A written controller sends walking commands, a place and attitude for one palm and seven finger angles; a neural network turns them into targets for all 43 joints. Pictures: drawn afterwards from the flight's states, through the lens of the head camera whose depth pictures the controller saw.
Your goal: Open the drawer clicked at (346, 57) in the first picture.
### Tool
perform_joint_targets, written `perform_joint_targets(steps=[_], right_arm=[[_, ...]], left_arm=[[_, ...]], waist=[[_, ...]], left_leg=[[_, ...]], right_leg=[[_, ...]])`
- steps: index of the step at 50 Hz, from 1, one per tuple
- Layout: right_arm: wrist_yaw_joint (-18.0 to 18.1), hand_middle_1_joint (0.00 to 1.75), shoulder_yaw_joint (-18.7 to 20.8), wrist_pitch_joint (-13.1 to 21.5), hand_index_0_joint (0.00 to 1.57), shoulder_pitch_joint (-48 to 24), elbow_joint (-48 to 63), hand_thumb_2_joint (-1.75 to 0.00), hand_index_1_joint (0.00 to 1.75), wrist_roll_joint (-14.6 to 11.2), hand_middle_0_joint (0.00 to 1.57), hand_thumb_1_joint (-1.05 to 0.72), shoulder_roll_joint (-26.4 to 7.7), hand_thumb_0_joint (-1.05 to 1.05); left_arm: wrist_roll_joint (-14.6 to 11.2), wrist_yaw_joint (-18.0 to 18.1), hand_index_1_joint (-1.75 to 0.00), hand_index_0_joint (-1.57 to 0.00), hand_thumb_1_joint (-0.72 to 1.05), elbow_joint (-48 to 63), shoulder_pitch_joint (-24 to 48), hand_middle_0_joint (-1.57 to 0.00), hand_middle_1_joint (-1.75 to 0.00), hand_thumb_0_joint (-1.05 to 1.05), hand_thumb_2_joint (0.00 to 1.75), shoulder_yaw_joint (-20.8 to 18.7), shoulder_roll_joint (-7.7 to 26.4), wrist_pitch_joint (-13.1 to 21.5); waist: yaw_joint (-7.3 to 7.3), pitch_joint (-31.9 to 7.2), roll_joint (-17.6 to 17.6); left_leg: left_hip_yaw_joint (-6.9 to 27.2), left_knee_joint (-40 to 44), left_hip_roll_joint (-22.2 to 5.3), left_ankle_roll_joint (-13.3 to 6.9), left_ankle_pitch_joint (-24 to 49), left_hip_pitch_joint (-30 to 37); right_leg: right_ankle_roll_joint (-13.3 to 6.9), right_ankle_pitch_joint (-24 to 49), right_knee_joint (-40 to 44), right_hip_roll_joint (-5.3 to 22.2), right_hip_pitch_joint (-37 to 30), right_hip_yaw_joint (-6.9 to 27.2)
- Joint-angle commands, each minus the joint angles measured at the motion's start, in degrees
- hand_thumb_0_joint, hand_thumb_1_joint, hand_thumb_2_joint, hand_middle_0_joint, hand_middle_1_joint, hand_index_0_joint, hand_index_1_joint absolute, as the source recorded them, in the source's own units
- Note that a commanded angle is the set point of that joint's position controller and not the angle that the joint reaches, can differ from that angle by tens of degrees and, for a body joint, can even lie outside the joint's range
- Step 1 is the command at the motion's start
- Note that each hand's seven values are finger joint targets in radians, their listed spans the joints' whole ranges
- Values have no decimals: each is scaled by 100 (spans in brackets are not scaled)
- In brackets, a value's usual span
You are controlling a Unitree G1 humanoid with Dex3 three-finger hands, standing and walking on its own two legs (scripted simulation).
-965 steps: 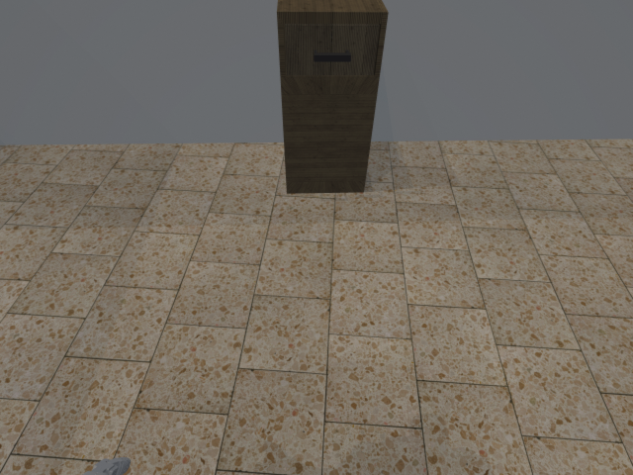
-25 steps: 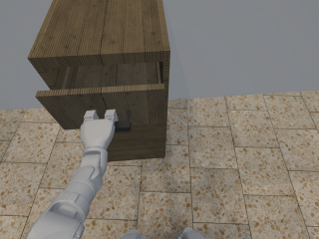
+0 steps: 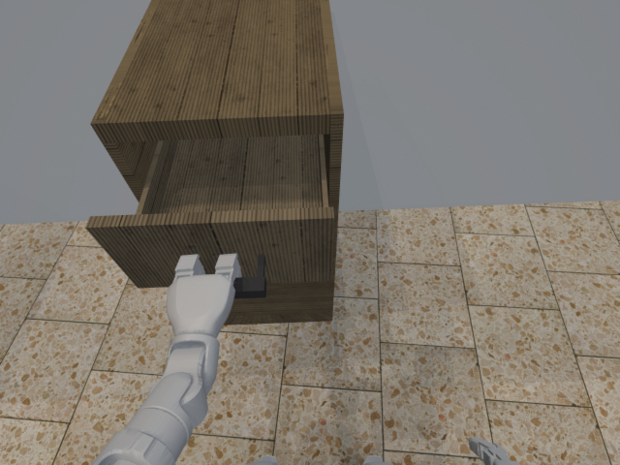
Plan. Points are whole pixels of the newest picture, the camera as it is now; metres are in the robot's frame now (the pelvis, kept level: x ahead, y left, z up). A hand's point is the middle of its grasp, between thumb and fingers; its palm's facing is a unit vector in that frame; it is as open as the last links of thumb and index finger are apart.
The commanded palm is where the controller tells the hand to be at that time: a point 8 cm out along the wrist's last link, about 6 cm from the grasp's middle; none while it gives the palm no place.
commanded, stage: pull the drawer open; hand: left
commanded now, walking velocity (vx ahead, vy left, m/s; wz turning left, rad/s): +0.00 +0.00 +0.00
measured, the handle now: (221, 275) +0.39 +0.15 -0.03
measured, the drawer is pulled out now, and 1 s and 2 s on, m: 0.17 0.29 0.29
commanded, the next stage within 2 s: open the thumb to release the handle in 1.48 s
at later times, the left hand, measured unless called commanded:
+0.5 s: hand (209, 354) +0.28 +0.16 -0.05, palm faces -0.02 -0.06 -1.00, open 5.6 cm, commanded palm +0.24 +0.16 +0.00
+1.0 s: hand (204, 400) +0.22 +0.15 -0.05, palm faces +0.00 -0.09 -1.00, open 5.7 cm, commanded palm +0.18 +0.16 +0.00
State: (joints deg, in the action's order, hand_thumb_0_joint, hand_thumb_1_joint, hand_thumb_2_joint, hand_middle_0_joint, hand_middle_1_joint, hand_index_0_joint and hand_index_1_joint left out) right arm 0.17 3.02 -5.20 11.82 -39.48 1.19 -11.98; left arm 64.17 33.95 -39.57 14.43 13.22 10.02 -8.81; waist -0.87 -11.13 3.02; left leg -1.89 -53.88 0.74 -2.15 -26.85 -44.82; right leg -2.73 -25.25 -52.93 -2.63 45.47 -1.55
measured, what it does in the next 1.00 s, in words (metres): stands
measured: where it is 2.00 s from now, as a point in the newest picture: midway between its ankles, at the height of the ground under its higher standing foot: outside the picture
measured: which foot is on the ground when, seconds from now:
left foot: down 0.00-1.00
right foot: down 0.00-1.00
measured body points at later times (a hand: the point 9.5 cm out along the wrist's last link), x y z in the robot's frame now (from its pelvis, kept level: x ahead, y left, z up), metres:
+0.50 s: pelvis -0.01 -0.01 +0.00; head +0.04 -0.03 +0.45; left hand +0.27 +0.16 +0.00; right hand +0.16 -0.24 -0.13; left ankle -0.01 +0.10 -0.68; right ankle +0.00 -0.09 -0.68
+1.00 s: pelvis -0.01 -0.02 -0.01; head +0.03 -0.04 +0.44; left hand +0.21 +0.15 +0.00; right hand +0.19 -0.24 -0.12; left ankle -0.01 +0.10 -0.68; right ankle +0.00 -0.09 -0.68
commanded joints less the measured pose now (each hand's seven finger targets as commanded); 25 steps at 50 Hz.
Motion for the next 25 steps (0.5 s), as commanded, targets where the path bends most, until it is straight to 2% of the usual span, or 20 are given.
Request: perform_joint_targets(steps=[1, 4, 6, 7, 10, 11, 12, 14, 16, 19, 22, 24, 25], right_arm=[[43, 30, 220, 189, 20, -182, 655, -90, 30, 12, 20, -90, -653, 0], [43, 30, 201, 181, 20, -287, 695, -90, 30, 16, 20, -90, -641, 0], [51, 30, 184, 184, 20, -342, 701, -90, 30, 12, 20, -90, -626, 0], [63, 30, 181, 189, 20, -349, 694, -90, 30, 15, 20, -90, -625, 0], [86, 30, 167, 202, 20, -456, 745, -90, 30, 22, 20, -90, -623, 0], [84, 30, 172, 203, 20, -445, 771, -90, 30, 29, 20, -90, -607, 0], [73, 30, 159, 198, 20, -487, 792, -90, 30, 13, 20, -90, -595, 0], [76, 30, 148, 195, 20, -539, 823, -90, 30, 3, 20, -90, -604, 0], [72, 30, 136, 198, 20, -596, 892, -90, 30, 5, 20, -90, -584, 0], [52, 30, 130, 202, 20, -645, 943, -90, 30, 14, 20, -90, -574, 0], [47, 30, 103, 203, 20, -713, 962, -90, 30, 1, 20, -90, -583, 0], [54, 30, 103, 224, 20, -756, 960, -90, 30, 11, 20, -90, -583, 0], [63, 30, 103, 233, 20, -798, 980, -90, 30, 24, 20, -90, -600, 0]], left_arm=[[42, 226, -135, -40, 90, 1110, 1032, -40, -135, 0, 90, -135, 296, -16], [69, 240, -135, -40, 90, 1189, 765, -40, -135, 0, 90, -84, 265, -36], [58, 232, -135, -40, 90, 1266, 863, -40, -135, 0, 90, 7, 211, -46], [62, 232, -135, -40, 90, 1201, 832, -40, -135, 0, 90, -2, 214, -51], [61, 233, -135, -40, 90, 1404, 729, -40, -135, 0, 90, -36, 273, -43], [64, 231, -135, -40, 90, 1483, 530, -40, -135, 0, 90, -38, 262, -39], [45, 210, -135, -40, 90, 1461, 350, -40, -135, 0, 90, 37, 201, -63], [22, 178, -135, -40, 90, 1597, 287, -40, -135, 0, 90, 17, 245, -50], [13, 160, -135, -40, 90, 1805, 77, -40, -135, 0, 90, 83, 199, -25], [17, 154, -135, -40, 90, 2000, -396, -40, -135, 0, 90, 45, 228, -3], [42, 146, -135, -40, 90, 2026, -556, -40, -135, 0, 90, 93, 189, 4], [71, 184, -135, -40, 90, 2142, -586, -40, -135, 0, 90, -10, 307, 26], [82, 208, -135, -40, 90, 2315, -566, -40, -135, 0, 90, -83, 396, 41]], waist=[[-52, -1565, -364], [2, -1550, -402], [-30, -1444, -360], [-27, -1360, -467], [21, -1511, -482], [74, -1631, -442], [84, -1496, -392], [71, -1445, -565], [114, -1556, -478], [170, -1505, -505], [108, -1198, -727], [139, -1177, -625], [160, -1316, -598]], left_leg=[[231, 517, 79, 46, 2095, 1206], [234, 532, 97, 54, 1972, 1200], [226, 532, 107, 48, 1844, 1179], [223, 538, 112, 40, 1778, 1127], [223, 513, 137, 38, 1785, 1149], [199, 497, 138, 37, 1892, 1199], [205, 523, 144, 48, 1827, 1169], [202, 512, 152, 38, 1758, 1104], [182, 501, 167, 39, 1766, 1121], [182, 494, 172, 39, 1849, 1118], [212, 476, 181, 37, 1636, 950], [191, 472, 193, 35, 1510, 917], [188, 452, 201, 38, 1560, 948]], right_leg=[[-62, 2142, 630, -29, -985, 94], [-67, 2036, 637, -22, -1009, 94], [-67, 1951, 663, -11, -958, 103], [-61, 1895, 667, -11, -953, 82], [-71, 1974, 663, 0, -1064, 156], [-64, 2117, 625, 12, -1152, 163], [-68, 2045, 635, 9, -1116, 134], [-48, 2071, 661, 20, -1177, 186], [-50, 2139, 648, 40, -1271, 225], [-53, 2321, 621, 45, -1352, 249], [-35, 2176, 662, 53, -1232, 270], [-36, 2041, 671, 64, -1216, 303], [-52, 2118, 644, 58, -1286, 349]])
